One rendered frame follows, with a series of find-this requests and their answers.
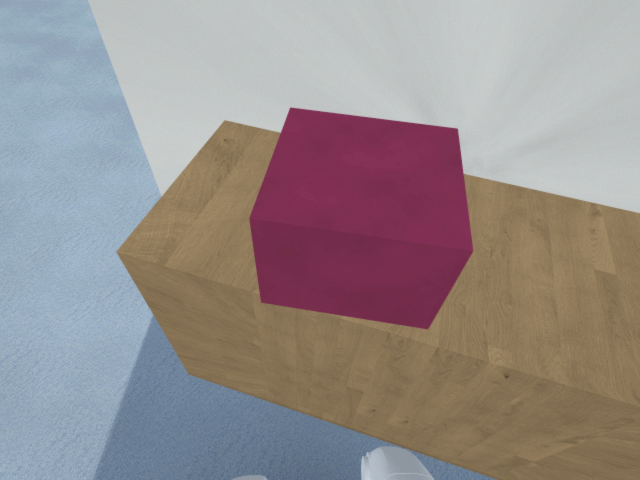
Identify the right robot thigh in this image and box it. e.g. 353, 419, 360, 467
361, 446, 434, 480

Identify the carton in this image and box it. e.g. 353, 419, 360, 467
249, 107, 473, 329

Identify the pedestal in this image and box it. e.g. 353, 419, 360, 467
116, 120, 640, 480

